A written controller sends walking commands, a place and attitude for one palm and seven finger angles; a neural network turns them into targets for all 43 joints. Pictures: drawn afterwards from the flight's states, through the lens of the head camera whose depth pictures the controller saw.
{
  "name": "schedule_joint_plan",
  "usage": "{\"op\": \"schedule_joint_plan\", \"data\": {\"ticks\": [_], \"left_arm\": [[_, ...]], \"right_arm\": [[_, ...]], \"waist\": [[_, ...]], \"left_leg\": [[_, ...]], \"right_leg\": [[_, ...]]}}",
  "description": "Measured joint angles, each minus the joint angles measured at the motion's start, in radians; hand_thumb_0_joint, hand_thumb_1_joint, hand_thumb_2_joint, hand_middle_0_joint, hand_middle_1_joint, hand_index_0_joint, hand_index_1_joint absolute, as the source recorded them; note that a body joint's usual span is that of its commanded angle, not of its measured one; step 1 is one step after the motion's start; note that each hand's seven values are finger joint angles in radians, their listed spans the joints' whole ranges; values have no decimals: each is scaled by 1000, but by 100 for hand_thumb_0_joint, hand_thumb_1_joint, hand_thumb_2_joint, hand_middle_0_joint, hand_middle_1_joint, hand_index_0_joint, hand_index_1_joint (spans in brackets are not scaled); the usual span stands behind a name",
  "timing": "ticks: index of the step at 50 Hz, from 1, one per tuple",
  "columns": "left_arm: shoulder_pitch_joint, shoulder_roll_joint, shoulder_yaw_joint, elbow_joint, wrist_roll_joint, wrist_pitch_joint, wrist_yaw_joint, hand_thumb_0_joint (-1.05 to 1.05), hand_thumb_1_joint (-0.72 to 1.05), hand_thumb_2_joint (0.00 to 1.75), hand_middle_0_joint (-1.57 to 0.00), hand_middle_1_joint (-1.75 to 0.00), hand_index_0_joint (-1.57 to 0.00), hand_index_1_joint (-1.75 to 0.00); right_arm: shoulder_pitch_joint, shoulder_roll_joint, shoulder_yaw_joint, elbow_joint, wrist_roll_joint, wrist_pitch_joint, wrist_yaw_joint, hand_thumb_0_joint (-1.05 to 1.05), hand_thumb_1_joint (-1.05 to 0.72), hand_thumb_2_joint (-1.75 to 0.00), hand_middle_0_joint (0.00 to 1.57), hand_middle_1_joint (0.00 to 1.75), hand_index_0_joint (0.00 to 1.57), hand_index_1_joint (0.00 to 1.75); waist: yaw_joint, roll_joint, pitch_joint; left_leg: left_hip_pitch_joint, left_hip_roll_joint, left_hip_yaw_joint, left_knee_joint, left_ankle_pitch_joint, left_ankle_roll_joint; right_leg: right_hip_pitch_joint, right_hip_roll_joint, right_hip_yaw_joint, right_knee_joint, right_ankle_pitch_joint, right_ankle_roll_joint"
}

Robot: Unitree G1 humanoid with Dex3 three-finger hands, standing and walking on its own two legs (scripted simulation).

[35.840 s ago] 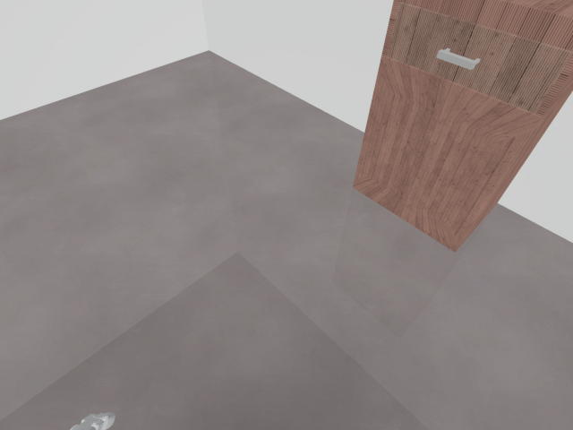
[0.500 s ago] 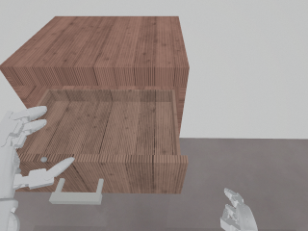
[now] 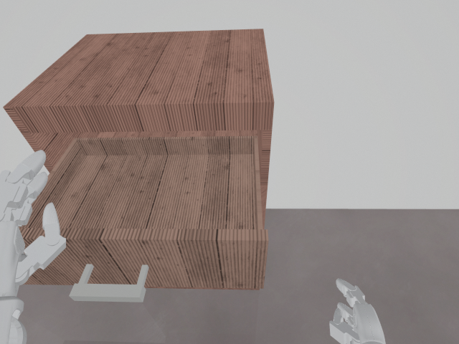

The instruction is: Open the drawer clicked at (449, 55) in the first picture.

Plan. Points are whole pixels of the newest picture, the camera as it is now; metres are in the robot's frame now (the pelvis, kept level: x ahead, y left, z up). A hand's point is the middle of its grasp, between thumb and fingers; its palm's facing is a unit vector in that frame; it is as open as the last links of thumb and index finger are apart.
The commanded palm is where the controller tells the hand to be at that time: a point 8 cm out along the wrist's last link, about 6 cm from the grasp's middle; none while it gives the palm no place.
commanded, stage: step back with the hand held close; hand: left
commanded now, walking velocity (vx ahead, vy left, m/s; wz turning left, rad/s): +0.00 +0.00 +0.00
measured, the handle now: (112, 281) +0.21 +0.24 +0.01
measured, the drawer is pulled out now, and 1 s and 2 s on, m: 0.28 0.28 0.28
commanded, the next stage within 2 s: stop stepping back and stand still in 1.44 s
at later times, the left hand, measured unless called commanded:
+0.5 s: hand (35, 271) +0.15 +0.25 +0.17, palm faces +0.35 -0.79 -0.50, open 7.4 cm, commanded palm +0.08 +0.30 +0.20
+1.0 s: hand (0, 300) +0.11 +0.26 +0.18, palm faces +0.40 -0.79 -0.47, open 7.4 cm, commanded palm +0.04 +0.30 +0.20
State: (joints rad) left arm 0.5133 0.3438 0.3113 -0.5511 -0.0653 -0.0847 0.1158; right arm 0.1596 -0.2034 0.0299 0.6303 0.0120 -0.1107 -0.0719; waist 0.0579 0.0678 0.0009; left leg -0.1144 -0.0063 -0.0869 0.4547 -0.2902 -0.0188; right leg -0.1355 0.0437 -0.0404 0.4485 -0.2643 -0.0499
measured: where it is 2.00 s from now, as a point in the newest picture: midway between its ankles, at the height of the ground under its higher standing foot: outside the picture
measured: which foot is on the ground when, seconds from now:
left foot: down 0.00-1.00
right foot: down 0.00-1.00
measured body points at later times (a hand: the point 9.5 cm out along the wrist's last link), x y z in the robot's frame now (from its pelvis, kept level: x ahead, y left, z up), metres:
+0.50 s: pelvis -0.04 +0.01 +0.00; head -0.02 +0.01 +0.45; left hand +0.13 +0.29 +0.20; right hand +0.15 -0.23 -0.09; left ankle -0.02 +0.13 -0.74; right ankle -0.01 -0.08 -0.74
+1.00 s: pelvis -0.08 +0.02 -0.02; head -0.06 +0.03 +0.43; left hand +0.08 +0.30 +0.21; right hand +0.10 -0.20 -0.09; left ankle -0.03 +0.13 -0.74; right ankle -0.02 -0.09 -0.74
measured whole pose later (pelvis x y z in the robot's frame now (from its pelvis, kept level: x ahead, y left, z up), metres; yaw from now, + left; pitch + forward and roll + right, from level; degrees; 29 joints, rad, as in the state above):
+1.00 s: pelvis -0.08 +0.02 -0.02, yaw +1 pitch +2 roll -1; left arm 0.58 0.41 0.43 -0.68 -0.04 -0.21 0.14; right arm 0.19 -0.20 0.02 0.56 0.01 -0.09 -0.05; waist 0.00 -0.01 -0.01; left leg -0.45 -0.02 -0.06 0.65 -0.25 0.01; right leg -0.43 0.03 -0.04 0.59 -0.21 -0.02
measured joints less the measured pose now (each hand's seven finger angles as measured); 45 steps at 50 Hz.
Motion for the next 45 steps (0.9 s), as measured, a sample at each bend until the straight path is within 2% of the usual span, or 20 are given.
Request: {"op": "schedule_joint_plan", "data": {"ticks": [5, 8, 11, 14, 23, 30, 38, 43, 45], "left_arm": [[-1, -3, 1, 11, -2, -5, 0, 1, 88, 90, -21, -32, -21, -32], [5, 9, 31, 10, -6, -37, -8, 1, 88, 90, -21, -31, -21, -31], [20, 21, 55, -3, -5, -70, -8, 1, 89, 90, -21, -31, -21, -31], [57, 25, 57, -22, -3, -85, -6, 1, 89, 90, -21, -31, -21, -31], [120, 58, 63, -60, 3, -73, 7, 1, 89, 90, -21, -31, -21, -31], [110, 80, 87, -101, 7, -84, 19, 1, 89, 90, -21, -31, -21, -31], [99, 73, 90, -125, 17, -103, 31, 1, 89, 90, -21, -31, -21, -31], [93, 86, 116, -129, 32, -107, 35, 1, 89, 90, -21, -31, -21, -31], [84, 87, 126, -127, 36, -111, 32, 1, 89, 90, -21, -31, -21, -31]], "right_arm": [[3, -5, -5, 2, 2, -1, -1, 1, -90, -90, 20, 30, 20, 30], [11, -14, -9, -19, 8, 17, 5, 1, -90, -90, 20, 30, 20, 30], [11, -26, -18, -29, 10, 39, 7, 1, -90, -90, 20, 30, 20, 30], [10, -39, -34, -34, 12, 62, 3, 1, -90, -90, 20, 30, 20, 30], [15, -39, -54, -48, 14, 83, -8, 1, -90, -90, 20, 30, 20, 30], [12, -14, -37, -66, 11, 66, 1, 1, -90, -90, 20, 30, 20, 30], [18, -8, -21, -76, 9, 49, 8, 1, -90, -90, 20, 30, 20, 30], [35, 4, -14, -88, 4, 37, 7, 1, -90, -90, 20, 30, 20, 30], [38, 9, -13, -88, 2, 29, 10, 1, -90, -90, 20, 30, 20, 30]], "waist": [[-2, 5, 1], [-27, 12, -14], [-52, 9, -19], [-64, 2, -20], [-64, -36, -8], [-63, -65, -12], [-64, -72, -23], [-67, -92, -19], [-63, -93, -16]], "left_leg": [[-2, 6, -2, 2, 1, -6], [-53, 8, -20, 35, -2, 1], [-106, 8, -12, 64, 1, 8], [-133, 1, -5, 58, 7, -1], [-191, -19, 15, 62, 40, 17], [-239, -21, 19, 84, 57, 24], [-291, -18, 22, 132, 57, 34], [-300, -33, 33, 136, 66, 40], [-307, -34, 35, 149, 62, 39]], "right_leg": [[-2, 5, -3, 2, 2, -6], [-28, 9, -23, -3, 8, -9], [-67, 4, -42, 6, 12, -10], [-103, -8, -45, 25, 11, -4], [-172, -30, -28, 46, 36, 17], [-213, -31, -24, 51, 64, 24], [-248, -28, -23, 60, 86, 32], [-270, -36, 3, 111, 72, 49], [-277, -34, 12, 129, 51, 43]]}}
